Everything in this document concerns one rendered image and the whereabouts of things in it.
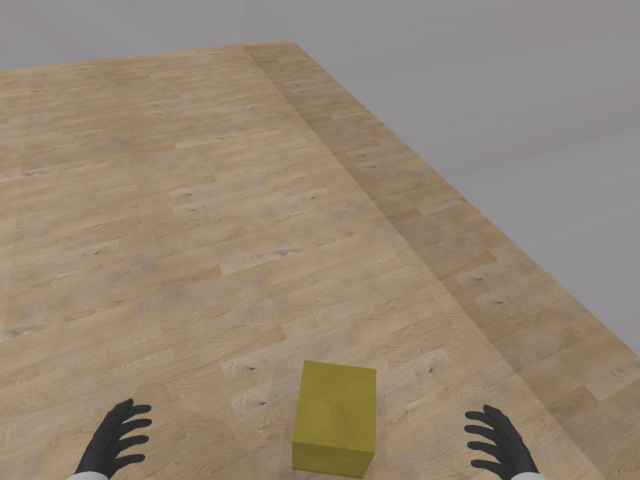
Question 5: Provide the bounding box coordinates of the robot left hand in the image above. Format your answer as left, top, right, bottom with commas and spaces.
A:
74, 399, 152, 480

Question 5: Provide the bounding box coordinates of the carton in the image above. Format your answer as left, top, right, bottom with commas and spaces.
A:
292, 360, 376, 479

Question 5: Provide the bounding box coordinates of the robot right hand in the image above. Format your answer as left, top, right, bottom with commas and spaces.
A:
464, 404, 540, 480

